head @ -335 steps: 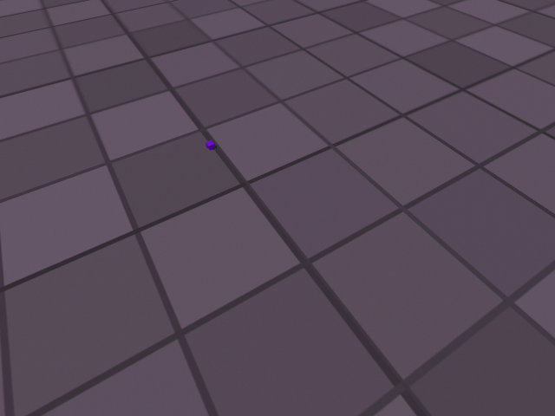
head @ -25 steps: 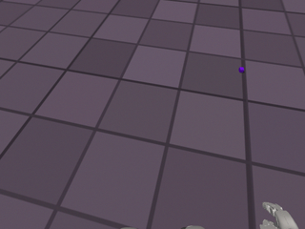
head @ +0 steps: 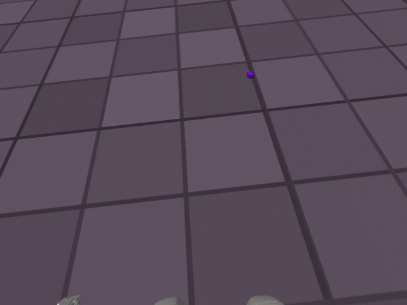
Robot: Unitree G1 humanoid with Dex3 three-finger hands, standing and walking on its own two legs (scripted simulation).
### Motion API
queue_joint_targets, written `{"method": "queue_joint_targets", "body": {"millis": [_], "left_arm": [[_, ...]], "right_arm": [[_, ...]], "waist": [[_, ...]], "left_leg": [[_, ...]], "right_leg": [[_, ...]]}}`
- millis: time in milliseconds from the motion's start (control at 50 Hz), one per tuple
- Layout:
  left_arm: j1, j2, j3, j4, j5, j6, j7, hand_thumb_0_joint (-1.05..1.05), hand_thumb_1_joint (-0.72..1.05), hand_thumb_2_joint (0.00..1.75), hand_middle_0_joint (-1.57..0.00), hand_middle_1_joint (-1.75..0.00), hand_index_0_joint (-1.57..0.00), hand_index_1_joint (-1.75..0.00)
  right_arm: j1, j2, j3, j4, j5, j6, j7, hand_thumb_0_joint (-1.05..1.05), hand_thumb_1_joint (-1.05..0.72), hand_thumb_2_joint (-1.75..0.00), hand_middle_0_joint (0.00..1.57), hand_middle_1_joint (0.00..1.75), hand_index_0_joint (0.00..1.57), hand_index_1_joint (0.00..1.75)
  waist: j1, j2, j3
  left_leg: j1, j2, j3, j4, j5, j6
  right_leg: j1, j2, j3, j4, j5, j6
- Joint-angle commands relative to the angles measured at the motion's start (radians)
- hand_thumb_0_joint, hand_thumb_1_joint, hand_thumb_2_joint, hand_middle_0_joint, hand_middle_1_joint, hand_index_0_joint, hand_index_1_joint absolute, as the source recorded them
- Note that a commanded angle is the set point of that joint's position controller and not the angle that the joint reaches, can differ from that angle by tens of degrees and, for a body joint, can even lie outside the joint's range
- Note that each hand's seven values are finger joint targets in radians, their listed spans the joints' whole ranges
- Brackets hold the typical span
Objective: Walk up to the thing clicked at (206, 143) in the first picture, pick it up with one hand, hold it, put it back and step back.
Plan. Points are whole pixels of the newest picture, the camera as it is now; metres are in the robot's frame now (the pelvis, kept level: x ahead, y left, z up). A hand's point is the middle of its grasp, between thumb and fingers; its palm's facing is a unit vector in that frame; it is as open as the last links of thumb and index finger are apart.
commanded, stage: walk up
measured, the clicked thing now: (250, 74) +1.66 -0.35 -0.74
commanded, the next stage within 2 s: stand in 1.36 s
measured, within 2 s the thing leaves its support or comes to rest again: neither
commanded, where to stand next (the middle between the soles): +0.08 +0.01 m, yaw -13 degrees
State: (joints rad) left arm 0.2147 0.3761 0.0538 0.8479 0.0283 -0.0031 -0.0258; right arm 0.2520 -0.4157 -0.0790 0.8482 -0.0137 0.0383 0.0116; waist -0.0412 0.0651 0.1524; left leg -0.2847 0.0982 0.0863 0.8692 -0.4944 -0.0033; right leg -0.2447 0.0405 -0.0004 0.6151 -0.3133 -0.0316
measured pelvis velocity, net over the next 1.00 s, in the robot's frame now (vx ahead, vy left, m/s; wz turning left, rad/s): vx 0.01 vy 0.01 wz -0.26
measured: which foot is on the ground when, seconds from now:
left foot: up 0.00-0.30, down 0.32-1.00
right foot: down 0.00-0.34, up 0.36-0.64, down 0.66-1.00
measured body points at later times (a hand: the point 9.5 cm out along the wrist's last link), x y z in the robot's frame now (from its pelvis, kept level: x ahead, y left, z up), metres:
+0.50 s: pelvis +0.01 +0.02 +0.01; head +0.04 +0.04 +0.45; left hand +0.13 +0.32 -0.13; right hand +0.05 -0.30 -0.09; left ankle +0.06 +0.13 -0.72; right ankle -0.03 -0.12 -0.67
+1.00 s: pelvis +0.01 +0.01 +0.01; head +0.02 -0.01 +0.45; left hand +0.17 +0.28 -0.11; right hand +0.02 -0.30 -0.13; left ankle +0.05 +0.14 -0.72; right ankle -0.02 -0.13 -0.72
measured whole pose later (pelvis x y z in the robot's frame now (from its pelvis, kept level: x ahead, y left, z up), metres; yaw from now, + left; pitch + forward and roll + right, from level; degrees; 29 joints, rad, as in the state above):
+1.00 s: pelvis +0.01 +0.01 +0.01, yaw -15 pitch -3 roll +1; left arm 0.17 0.36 0.01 0.97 0.00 -0.03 0.01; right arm 0.16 -0.35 -0.01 0.99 0.00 0.00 0.02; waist 0.01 0.02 0.08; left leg -0.21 0.03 0.01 0.56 -0.29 -0.03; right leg -0.22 -0.01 0.08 0.59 -0.32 0.02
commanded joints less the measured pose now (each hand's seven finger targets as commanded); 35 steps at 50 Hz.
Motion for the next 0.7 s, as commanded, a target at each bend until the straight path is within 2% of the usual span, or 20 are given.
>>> {"method": "queue_joint_targets", "body": {"millis": [0, 20, 60, 100, 220, 260, 280, 300, 320, 340, 360, 400, 440, 480, 560, 600, 620, 640, 660, 680], "left_arm": [[0.048, 0.285, 0.084, -0.088, -0.014, -0.02, 0.035, 0.0, 0.9, 0.9, -0.2, -0.3, -0.2, -0.3], [0.023, 0.251, 0.07, -0.094, -0.017, -0.024, 0.042, 0.0, 0.9, 0.9, -0.2, -0.3, -0.2, -0.3], [0.058, 0.241, 0.067, -0.09, -0.016, -0.029, 0.045, 0.0, 0.9, 0.9, -0.2, -0.3, -0.2, -0.3], [0.084, 0.244, 0.063, -0.103, -0.009, -0.029, 0.046, 0.0, 0.9, 0.9, -0.2, -0.3, -0.2, -0.3], [0.037, 0.259, 0.063, -0.145, -0.005, -0.008, 0.039, 0.0, 0.9, 0.9, -0.2, -0.3, -0.2, -0.3], [-0.012, 0.251, 0.056, -0.157, -0.017, 0.003, 0.036, 0.0, 0.9, 0.9, -0.2, -0.3, -0.2, -0.3], [-0.014, 0.218, 0.045, -0.16, -0.024, 0.007, 0.037, 0.0, 0.9, 0.9, -0.2, -0.3, -0.2, -0.3], [-0.003, 0.162, 0.03, -0.164, -0.033, 0.006, 0.038, 0.0, 0.9, 0.9, -0.2, -0.3, -0.2, -0.3], [0.042, 0.142, 0.023, -0.14, -0.034, 0.011, 0.043, 0.0, 0.9, 0.9, -0.2, -0.3, -0.2, -0.3], [0.069, 0.23, 0.043, -0.104, -0.023, 0.018, 0.056, 0.0, 0.9, 0.9, -0.2, -0.3, -0.2, -0.3], [0.075, 0.252, 0.046, -0.086, -0.019, 0.016, 0.053, 0.0, 0.9, 0.9, -0.2, -0.3, -0.2, -0.3], [0.051, 0.243, 0.059, -0.068, -0.019, 0.011, 0.039, 0.0, 0.9, 0.9, -0.2, -0.3, -0.2, -0.3], [0.062, 0.228, 0.054, -0.05, -0.023, 0.01, 0.028, 0.0, 0.9, 0.9, -0.2, -0.3, -0.2, -0.3], [0.056, 0.206, 0.044, -0.038, -0.026, 0.003, 0.019, 0.0, 0.9, 0.9, -0.2, -0.3, -0.2, -0.3], [0.068, 0.201, 0.035, -0.013, -0.017, -0.022, 0.025, 0.0, 0.9, 0.9, -0.2, -0.3, -0.2, -0.3], [0.13, 0.189, 0.038, 0.027, -0.01, -0.034, 0.036, 0.0, 0.9, 0.9, -0.2, -0.3, -0.2, -0.3], [0.138, 0.194, 0.039, 0.039, -0.006, -0.042, 0.044, 0.0, 0.9, 0.9, -0.2, -0.3, -0.2, -0.3], [0.123, 0.228, 0.05, 0.039, 0.001, -0.051, 0.05, 0.0, 0.9, 0.9, -0.2, -0.3, -0.2, -0.3], [0.098, 0.279, 0.057, 0.027, 0.01, -0.063, 0.056, 0.0, 0.9, 0.9, -0.2, -0.3, -0.2, -0.3], [0.047, 0.325, 0.052, 0.016, 0.003, -0.064, 0.056, 0.0, 0.9, 0.9, -0.2, -0.3, -0.2, -0.3]], "right_arm": [[-0.032, -0.19, -0.039, -0.103, 0.01, -0.035, -0.015, 0.0, -0.9, -0.9, 0.2, 0.3, 0.2, 0.3], [-0.002, -0.183, -0.036, -0.077, 0.011, -0.037, -0.012, 0.0, -0.9, -0.9, 0.2, 0.3, 0.2, 0.3], [0.013, -0.17, -0.025, -0.068, 0.002, -0.036, -0.011, 0.0, -0.9, -0.9, 0.2, 0.3, 0.2, 0.3], [-0.011, -0.167, -0.022, -0.07, -0.006, -0.037, -0.013, 0.0, -0.9, -0.9, 0.2, 0.3, 0.2, 0.3], [-0.022, -0.154, -0.03, -0.061, -0.002, -0.057, -0.021, 0.0, -0.9, -0.9, 0.2, 0.3, 0.2, 0.3], [0.04, -0.14, -0.035, -0.042, -0.008, -0.065, -0.025, 0.0, -0.9, -0.9, 0.2, 0.3, 0.2, 0.3], [0.068, -0.153, -0.039, -0.034, -0.016, -0.072, -0.028, 0.0, -0.9, -0.9, 0.2, 0.3, 0.2, 0.3], [0.07, -0.218, -0.053, -0.044, -0.029, -0.081, -0.032, 0.0, -0.9, -0.9, 0.2, 0.3, 0.2, 0.3], [0.01, -0.256, -0.054, -0.063, -0.02, -0.086, -0.031, 0.0, -0.9, -0.9, 0.2, 0.3, 0.2, 0.3], [-0.034, -0.286, -0.06, -0.072, -0.011, -0.087, -0.024, 0.0, -0.9, -0.9, 0.2, 0.3, 0.2, 0.3], [-0.069, -0.276, -0.064, -0.079, -0.011, -0.089, -0.022, 0.0, -0.9, -0.9, 0.2, 0.3, 0.2, 0.3], [-0.091, -0.224, -0.046, -0.087, -0.018, -0.093, -0.026, 0.0, -0.9, -0.9, 0.2, 0.3, 0.2, 0.3], [-0.068, -0.223, -0.042, -0.077, -0.013, -0.096, -0.026, 0.0, -0.9, -0.9, 0.2, 0.3, 0.2, 0.3], [-0.068, -0.226, -0.042, -0.071, -0.019, -0.089, -0.019, 0.0, -0.9, -0.9, 0.2, 0.3, 0.2, 0.3], [-0.072, -0.228, -0.038, -0.088, -0.025, -0.062, -0.008, 0.0, -0.9, -0.9, 0.2, 0.3, 0.2, 0.3], [-0.097, -0.22, -0.031, -0.092, -0.014, -0.044, -0.002, 0.0, -0.9, -0.9, 0.2, 0.3, 0.2, 0.3], [-0.105, -0.189, -0.019, -0.089, -0.004, -0.038, 0.0, 0.0, -0.9, -0.9, 0.2, 0.3, 0.2, 0.3], [-0.096, -0.145, -0.005, -0.091, 0.004, -0.035, 0.0, 0.0, -0.9, -0.9, 0.2, 0.3, 0.2, 0.3], [-0.1, -0.092, 0.013, -0.105, 0.014, -0.034, 0.002, 0.0, -0.9, -0.9, 0.2, 0.3, 0.2, 0.3], [-0.139, -0.118, 0.005, -0.095, 0.015, -0.024, -0.006, 0.0, -0.9, -0.9, 0.2, 0.3, 0.2, 0.3]], "waist": [[0.061, -0.229, -0.074], [0.043, -0.236, -0.087], [0.049, -0.24, -0.118], [0.068, -0.218, -0.129], [0.061, -0.225, -0.141], [0.009, -0.202, -0.149], [-0.004, -0.15, -0.148], [-0.007, 0.022, -0.174], [0.036, 0.116, -0.152], [0.031, 0.09, -0.164], [0.042, 0.086, -0.124], [0.05, 0.065, -0.076], [0.044, 0.101, -0.074], [0.026, 0.145, -0.088], [0.013, 0.162, -0.159], [0.054, 0.127, -0.178], [0.068, 0.081, -0.188], [0.064, -0.015, -0.192], [0.054, -0.189, -0.165], [0.062, -0.189, -0.119]], "left_leg": [[-0.243, -0.018, -0.139, 0.209, -0.08, 0.001], [-0.235, -0.02, -0.128, 0.183, -0.027, -0.004], [-0.207, -0.042, -0.1, 0.145, 0.036, -0.009], [-0.192, -0.056, -0.091, 0.102, 0.047, -0.01], [0.005, -0.092, -0.068, -0.14, 0.11, 0.002], [0.147, -0.106, -0.059, -0.295, 0.234, 0.025], [0.193, -0.08, -0.105, -0.396, 0.285, 0.038], [0.223, 0.102, -0.345, -0.508, 0.302, 0.082], [0.208, 0.26, -0.549, -0.576, 0.327, 0.156], [0.101, 0.35, -0.6, -0.572, 0.214, 0.249], [0.05, 0.352, -0.607, -0.584, 0.176, 0.288], [0.055, 0.225, -0.391, -0.551, 0.305, 0.215], [0.053, 0.166, -0.277, -0.536, 0.342, 0.182], [0.089, 0.138, -0.232, -0.53, 0.277, 0.176], [0.104, 0.142, -0.189, -0.444, 0.298, 0.192], [0.056, 0.131, -0.149, -0.342, 0.366, 0.172], [0.041, 0.107, -0.119, -0.275, 0.394, 0.136], [-0.026, 0.075, -0.099, -0.196, 0.344, 0.092], [-0.138, -0.005, -0.062, -0.094, 0.185, 0.029], [-0.119, -0.047, -0.107, -0.053, -0.059, 0.017]], "right_leg": [[0.113, -0.306, 0.415, -0.28, 0.232, -0.236], [0.138, -0.238, 0.324, -0.258, 0.293, -0.19], [0.145, -0.199, 0.286, -0.227, 0.401, -0.173], [0.126, -0.186, 0.287, -0.206, 0.444, -0.185], [-0.027, -0.184, 0.285, -0.106, 0.494, -0.175], [-0.13, -0.182, 0.299, -0.039, 0.428, -0.145], [-0.164, -0.147, 0.289, 0.008, 0.325, -0.097], [-0.221, -0.043, 0.243, 0.142, 0.146, -0.028], [-0.273, 0.094, 0.159, 0.282, -0.211, 0.004], [-0.2, 0.032, 0.17, 0.406, -0.303, 0.01], [-0.186, 0.001, 0.17, 0.457, -0.282, 0.014], [-0.218, 0.002, 0.18, 0.455, -0.216, 0.01], [-0.202, 0.005, 0.138, 0.408, -0.162, 0.011], [-0.172, -0.008, 0.088, 0.268, -0.156, 0.026], [-0.059, -0.008, -0.01, 0.056, -0.15, 0.038], [0.062, 0.005, -0.042, -0.131, -0.004, 0.025], [0.111, 0.003, -0.019, -0.213, 0.072, 0.014], [0.156, -0.055, 0.103, -0.228, 0.113, -0.006], [0.144, -0.237, 0.398, -0.277, 0.175, -0.068], [0.018, -0.344, 0.506, -0.29, 0.16, -0.186]]}}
